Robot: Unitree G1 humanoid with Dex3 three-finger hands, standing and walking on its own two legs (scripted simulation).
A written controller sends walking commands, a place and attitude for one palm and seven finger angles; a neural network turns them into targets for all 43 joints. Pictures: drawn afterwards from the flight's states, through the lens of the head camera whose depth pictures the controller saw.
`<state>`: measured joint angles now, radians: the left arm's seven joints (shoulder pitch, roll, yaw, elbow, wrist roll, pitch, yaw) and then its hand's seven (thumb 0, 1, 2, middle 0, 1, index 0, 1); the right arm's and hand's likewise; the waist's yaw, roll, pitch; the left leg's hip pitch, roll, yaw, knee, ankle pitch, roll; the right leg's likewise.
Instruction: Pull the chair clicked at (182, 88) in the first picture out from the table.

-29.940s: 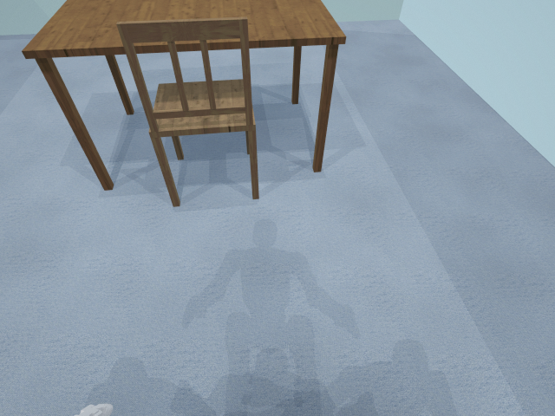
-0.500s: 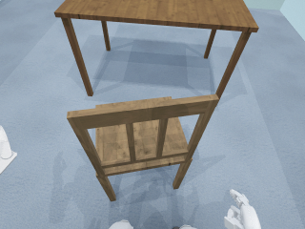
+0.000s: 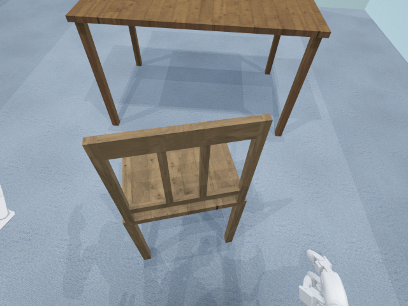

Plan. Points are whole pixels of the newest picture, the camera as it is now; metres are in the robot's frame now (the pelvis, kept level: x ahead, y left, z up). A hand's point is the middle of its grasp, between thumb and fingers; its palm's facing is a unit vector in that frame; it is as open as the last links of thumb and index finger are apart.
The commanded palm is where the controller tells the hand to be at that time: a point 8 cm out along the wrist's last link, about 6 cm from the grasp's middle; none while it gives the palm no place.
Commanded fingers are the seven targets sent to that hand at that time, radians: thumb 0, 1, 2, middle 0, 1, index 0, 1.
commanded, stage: step back with the hand held close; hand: left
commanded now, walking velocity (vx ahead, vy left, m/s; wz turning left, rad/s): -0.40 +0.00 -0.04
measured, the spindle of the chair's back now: (165, 178) +0.44 +0.12 -0.11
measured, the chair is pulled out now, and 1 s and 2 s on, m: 0.64 0.64 0.64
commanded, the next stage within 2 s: stop stepping back and stand still in 0.08 s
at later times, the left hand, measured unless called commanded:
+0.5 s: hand (7, 297) +0.12 +0.23 +0.15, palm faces +0.33 -0.79 -0.52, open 7.4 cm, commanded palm +0.06 +0.27 +0.18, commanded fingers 0.00 0.90 0.90 -0.20 -0.30 -0.20 -0.30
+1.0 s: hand (6, 304) +0.11 +0.22 +0.16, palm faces +0.42 -0.79 -0.44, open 7.4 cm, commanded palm +0.06 +0.26 +0.18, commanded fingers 0.00 0.90 0.90 -0.20 -0.30 -0.20 -0.30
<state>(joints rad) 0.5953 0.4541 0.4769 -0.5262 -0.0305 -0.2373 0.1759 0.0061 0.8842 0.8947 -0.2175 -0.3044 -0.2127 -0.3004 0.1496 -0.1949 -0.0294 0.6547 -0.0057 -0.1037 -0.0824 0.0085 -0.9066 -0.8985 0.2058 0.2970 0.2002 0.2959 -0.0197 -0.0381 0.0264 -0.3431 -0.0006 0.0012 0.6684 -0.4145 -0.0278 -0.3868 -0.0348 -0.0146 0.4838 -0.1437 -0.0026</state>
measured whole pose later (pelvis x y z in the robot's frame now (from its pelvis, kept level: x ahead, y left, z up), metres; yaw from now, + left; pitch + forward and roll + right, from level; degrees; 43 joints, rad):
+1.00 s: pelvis -0.09 -0.03 +0.00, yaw -2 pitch -2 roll -1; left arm 0.53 0.36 0.39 -0.44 -0.01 -0.19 0.17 0.01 0.89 0.90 -0.21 -0.30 -0.21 -0.30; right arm 0.23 -0.17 0.00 0.65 0.01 -0.14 -0.05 0.01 -0.90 -0.90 0.21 0.30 0.20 0.30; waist 0.01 0.02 0.02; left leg -0.22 0.04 -0.01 0.50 -0.26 -0.01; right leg -0.23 0.00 -0.05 0.41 -0.16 0.00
